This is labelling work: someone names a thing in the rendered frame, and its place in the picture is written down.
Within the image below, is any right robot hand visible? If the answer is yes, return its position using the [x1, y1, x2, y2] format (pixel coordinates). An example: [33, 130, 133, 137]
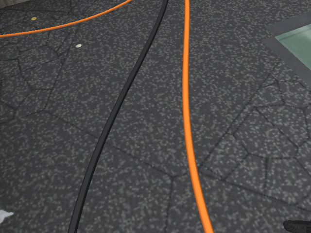
[283, 220, 311, 233]

